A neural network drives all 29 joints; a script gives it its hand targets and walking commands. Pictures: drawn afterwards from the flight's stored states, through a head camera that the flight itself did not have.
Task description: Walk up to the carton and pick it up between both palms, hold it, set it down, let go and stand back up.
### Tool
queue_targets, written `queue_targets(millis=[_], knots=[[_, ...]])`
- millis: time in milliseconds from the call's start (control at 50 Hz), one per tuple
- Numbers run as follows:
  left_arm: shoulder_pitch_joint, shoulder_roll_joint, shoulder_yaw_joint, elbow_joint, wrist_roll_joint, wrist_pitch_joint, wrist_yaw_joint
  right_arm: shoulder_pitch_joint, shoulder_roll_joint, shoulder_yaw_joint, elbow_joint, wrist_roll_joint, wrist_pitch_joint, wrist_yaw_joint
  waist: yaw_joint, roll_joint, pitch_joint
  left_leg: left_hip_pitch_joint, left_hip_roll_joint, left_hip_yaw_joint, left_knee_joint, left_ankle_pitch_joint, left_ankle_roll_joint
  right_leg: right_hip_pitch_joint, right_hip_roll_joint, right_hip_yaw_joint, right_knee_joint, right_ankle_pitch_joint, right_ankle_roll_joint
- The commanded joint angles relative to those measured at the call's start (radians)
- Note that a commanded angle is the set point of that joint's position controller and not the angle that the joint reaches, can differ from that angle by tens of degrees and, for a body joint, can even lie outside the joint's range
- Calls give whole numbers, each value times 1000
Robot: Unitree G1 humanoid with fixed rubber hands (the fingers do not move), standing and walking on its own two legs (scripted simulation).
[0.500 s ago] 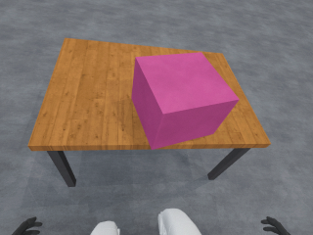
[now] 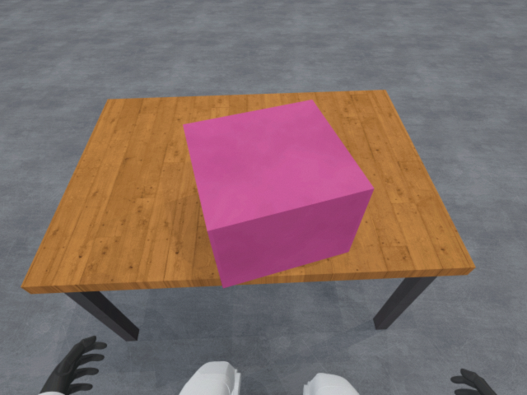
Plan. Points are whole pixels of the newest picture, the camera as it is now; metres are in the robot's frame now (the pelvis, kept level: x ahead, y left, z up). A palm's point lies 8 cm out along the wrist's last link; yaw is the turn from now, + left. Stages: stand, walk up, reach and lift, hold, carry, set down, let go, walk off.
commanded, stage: walk up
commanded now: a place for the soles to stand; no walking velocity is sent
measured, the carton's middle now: (269, 190) +0.52 +0.00 -0.07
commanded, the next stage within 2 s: reach and lift in 1.94 s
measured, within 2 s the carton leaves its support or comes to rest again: neither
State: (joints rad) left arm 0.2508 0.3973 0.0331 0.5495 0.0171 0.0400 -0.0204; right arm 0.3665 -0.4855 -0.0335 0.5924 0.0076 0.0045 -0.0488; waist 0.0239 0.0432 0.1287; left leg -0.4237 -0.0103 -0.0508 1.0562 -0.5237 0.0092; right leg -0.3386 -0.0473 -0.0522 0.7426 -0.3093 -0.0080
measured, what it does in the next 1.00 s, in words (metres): steps on the spot: left foot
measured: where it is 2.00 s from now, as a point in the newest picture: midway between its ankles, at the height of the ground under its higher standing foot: outside the picture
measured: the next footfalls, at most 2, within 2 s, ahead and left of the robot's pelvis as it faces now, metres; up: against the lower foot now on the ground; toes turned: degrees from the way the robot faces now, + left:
left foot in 0.10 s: +0.08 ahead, +0.11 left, +0.00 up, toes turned +0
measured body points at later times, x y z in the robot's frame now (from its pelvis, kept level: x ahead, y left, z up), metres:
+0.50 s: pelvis +0.03 -0.02 +0.03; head +0.05 -0.02 +0.48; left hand +0.14 +0.31 -0.07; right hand +0.18 -0.32 -0.07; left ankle +0.04 +0.11 -0.71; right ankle +0.06 -0.13 -0.71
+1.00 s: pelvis +0.04 -0.02 +0.03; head +0.04 -0.01 +0.48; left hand +0.09 +0.31 -0.09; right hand +0.15 -0.32 -0.08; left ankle +0.04 +0.11 -0.71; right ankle +0.06 -0.13 -0.71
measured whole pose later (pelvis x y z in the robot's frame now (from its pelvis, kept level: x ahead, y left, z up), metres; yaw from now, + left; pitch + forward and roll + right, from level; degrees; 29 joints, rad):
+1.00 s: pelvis +0.04 -0.02 +0.03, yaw +6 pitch -3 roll +0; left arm 0.14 0.39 0.04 1.01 -0.01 0.01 -0.01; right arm 0.17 -0.37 -0.03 1.03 -0.01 -0.02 -0.01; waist 0.01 -0.02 0.06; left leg -0.18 -0.02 -0.09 0.43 -0.21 0.00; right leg -0.15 -0.04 -0.15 0.41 -0.20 -0.02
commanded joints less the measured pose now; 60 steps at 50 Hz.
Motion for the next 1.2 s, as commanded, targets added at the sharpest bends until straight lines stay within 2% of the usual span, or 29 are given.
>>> queue_targets(millis=[0, 40, 60, 80, 100, 120, 160, 180, 240, 300, 340, 360, 400, 460, 480, 500, 520, 600, 680, 720, 760, 820, 840, 900, 960, 1060, 1100, 1160, 1180], knots=[[-40, 258, 71, -48, -12, -42, 32, 56, -152, -75, -16, -16, -9, 27, -7, -229, -67, 100, 32, -8, -247, 71, 18, -6, -230, 258, -342, 21, -131], [-89, 242, 52, -43, -19, -42, 32, 50, -119, -75, 3, -14, -14, 32, -53, -193, -100, 255, 24, 15, -473, 242, 35, -35, -239, 219, -264, 81, -110], [-85, 224, 44, -36, -23, -41, 25, 46, -143, -78, 20, -15, -24, 28, -53, -168, -132, 307, 37, -56, -587, 287, 43, -28, -229, 190, -208, 92, -78], [-63, 206, 34, -32, -27, -45, 21, -9, -177, -90, 21, -17, -27, 23, -34, -43, -136, 327, 114, -232, -627, 319, 70, -74, -194, 159, -121, 89, -32], [-37, 202, 36, -26, -43, -41, 20, -100, -221, -91, 0, -13, -33, 29, 14, 61, -118, 136, 233, -447, -666, 241, 150, 19, -43, 83, -70, -65, 9], [-10, 225, 46, 6, -45, -37, 31, -131, -189, -74, 14, -7, -36, 40, 10, 31, -77, -14, 243, -368, -633, 260, 174, 183, -45, 92, -136, -91, -1], [-67, 264, 44, 44, -35, -52, 30, -152, -138, -58, 35, 4, -44, 51, 4, -13, -131, 71, 156, -214, -594, 420, 67, 219, -97, 150, -261, 52, -23], [-92, 279, 51, 52, -33, -56, 27, -132, -135, -54, 59, 8, -40, 52, -12, 21, -131, 133, 115, -169, -584, 437, 38, 184, -121, 163, -280, 82, -33], [-100, 254, 31, 98, -32, -73, 29, -145, -126, -46, 103, 9, -27, 56, -12, 27, -121, 227, 98, -148, -576, 497, 29, 138, -142, 142, -329, 100, -39], [-122, 255, 26, 148, -29, -76, 30, -154, -104, -37, 141, 10, -24, 54, -19, -48, -165, 252, 94, -137, -564, 562, 32, 186, -138, 123, -369, 165, -30], [-130, 246, 21, 169, -28, -74, 27, -158, -112, -41, 174, 2, -21, 50, -26, -32, -176, 299, 96, -116, -578, 527, 32, 181, -162, 127, -364, 216, -35], [-141, 259, 28, 184, -32, -72, 24, -167, -115, -39, 187, 13, -19, 48, -18, -16, -185, 298, 94, -123, -595, 541, 30, 192, -153, 111, -362, 191, -31], [-161, 234, 18, 209, -35, -72, 22, -202, -106, -30, 212, 10, -23, 49, -9, -79, -145, 247, 108, -141, -617, 566, 29, 209, -133, 85, -388, 176, -31], [-169, 243, 24, 250, -36, -70, 24, -219, -113, -36, 264, 9, -20, 50, -6, -77, -144, 245, 92, -130, -634, 539, 24, 228, -139, 85, -410, 129, -26], [-191, 247, 26, 244, -37, -70, 22, -221, -122, -38, 265, 8, -22, 49, -21, -86, -134, 248, 88, -119, -628, 495, 22, 208, -150, 101, -415, 103, -31], [-191, 221, 21, 262, -35, -68, 21, -234, -119, -35, 277, 4, -22, 47, -14, -41, -126, 257, 93, -117, -644, 495, 16, 197, -146, 87, -429, 73, -35], [-189, 232, 23, 269, -31, -68, 21, -244, -119, -40, 281, 7, -21, 47, -13, -66, -151, 257, 96, -129, -653, 483, 34, 215, -145, 90, -426, 57, -37], [-221, 227, 29, 319, -33, -66, 21, -252, -109, -38, 339, 7, -28, 46, -10, -80, -121, 216, 97, -133, -692, 475, 31, 230, -133, 70, -440, -13, -28], [-195, 217, 32, 351, -33, -66, 22, -279, -102, -37, 360, 5, -32, 46, 3, -10, -152, 205, 99, -139, -713, 473, 34, 277, -117, 60, -427, 50, -27], [-213, 210, 37, 357, -33, -65, 22, -278, -108, -35, 374, 4, -35, 44, 2, -58, -118, 156, 104, -168, -727, 465, 35, 286, -111, 53, -427, 51, -32], [-203, 219, 40, 368, -31, -65, 20, -266, -105, -35, 394, 5, -34, 43, -2, -49, -145, 179, 100, -155, -725, 460, 35, 288, -116, 56, -448, 26, -30], [-192, 212, 40, 388, -28, -66, 25, -297, -86, -37, 396, 5, -30, 41, 4, -2, -135, 169, 94, -150, -737, 375, 33, 285, -119, 69, -452, -19, -29], [-176, 204, 51, 390, -22, -57, 22, -263, -87, -41, 372, -8, -36, 31, -24, -16, -158, 170, 101, -154, -739, 249, 45, 275, -98, 48, -437, -87, -37], [-183, 168, 49, 387, -22, -51, 15, -235, -115, -46, 374, -20, -41, 22, -22, 12, -130, 92, 135, -236, -794, 125, 65, 289, -64, 32, -377, -76, -41], [-131, 176, 55, 398, -22, -59, 19, -272, -107, -44, 346, -13, -47, 19, 1, 19, -74, 69, 137, -216, -777, 255, 53, 297, -83, 64, -418, 10, -43], [-143, 174, 58, 384, -17, -68, 18, -227, -85, -43, 344, -11, -50, 18, -25, -14, -138, 163, 94, -137, -674, 425, 46, 291, -99, 51, -409, 96, -60], [-136, 175, 56, 381, -19, -70, 22, -220, -85, -40, 340, -10, -47, 12, -25, -19, -142, 190, 103, -131, -655, 541, 38, 299, -120, 50, -407, 207, -58], [-137, 165, 56, 376, -16, -67, 24, -203, -83, -35, 344, -10, -40, 6, -33, -70, -157, 211, 94, -111, -622, 558, 25, 312, -129, 40, -401, 280, -65], [-128, 175, 59, 359, -18, -62, 26, -193, -91, -35, 338, -12, -38, 5, -24, -30, -152, 201, 92, -111, -607, 539, 29, 314, -125, 43, -402, 249, -64]])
